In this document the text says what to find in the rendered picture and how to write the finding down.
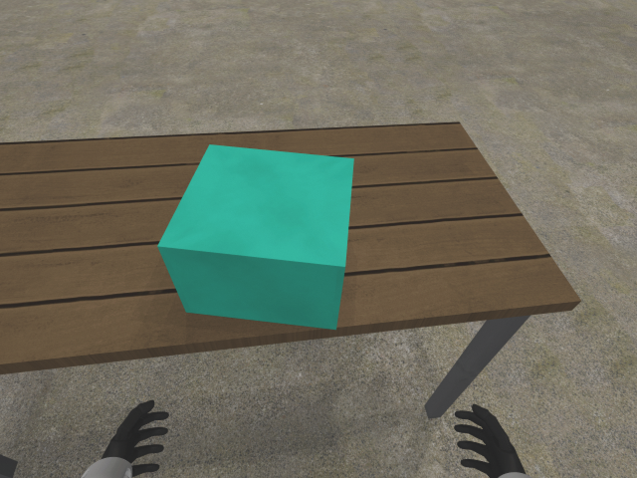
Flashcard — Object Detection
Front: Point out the robot left forearm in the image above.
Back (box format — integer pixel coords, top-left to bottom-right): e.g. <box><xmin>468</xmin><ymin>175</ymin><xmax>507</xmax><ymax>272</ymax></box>
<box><xmin>81</xmin><ymin>457</ymin><xmax>132</xmax><ymax>478</ymax></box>

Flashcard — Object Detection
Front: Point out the carton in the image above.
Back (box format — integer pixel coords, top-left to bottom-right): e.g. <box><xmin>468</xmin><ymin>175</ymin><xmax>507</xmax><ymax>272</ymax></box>
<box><xmin>157</xmin><ymin>144</ymin><xmax>354</xmax><ymax>330</ymax></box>

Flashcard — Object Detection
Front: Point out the robot right hand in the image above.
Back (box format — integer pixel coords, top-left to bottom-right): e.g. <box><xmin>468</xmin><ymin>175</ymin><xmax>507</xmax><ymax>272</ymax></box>
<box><xmin>454</xmin><ymin>404</ymin><xmax>526</xmax><ymax>478</ymax></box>

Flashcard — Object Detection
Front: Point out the table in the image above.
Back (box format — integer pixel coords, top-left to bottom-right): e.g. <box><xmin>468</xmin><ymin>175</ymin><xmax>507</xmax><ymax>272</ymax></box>
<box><xmin>0</xmin><ymin>121</ymin><xmax>581</xmax><ymax>478</ymax></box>

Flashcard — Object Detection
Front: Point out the robot left hand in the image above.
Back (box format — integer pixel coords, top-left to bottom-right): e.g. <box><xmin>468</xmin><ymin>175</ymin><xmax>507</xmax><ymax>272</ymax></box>
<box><xmin>102</xmin><ymin>400</ymin><xmax>169</xmax><ymax>477</ymax></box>

